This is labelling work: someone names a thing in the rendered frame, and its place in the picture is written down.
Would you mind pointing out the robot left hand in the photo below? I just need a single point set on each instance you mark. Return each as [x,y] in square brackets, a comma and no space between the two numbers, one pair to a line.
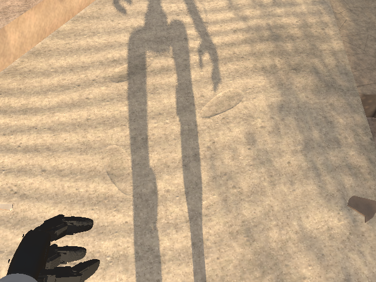
[36,258]

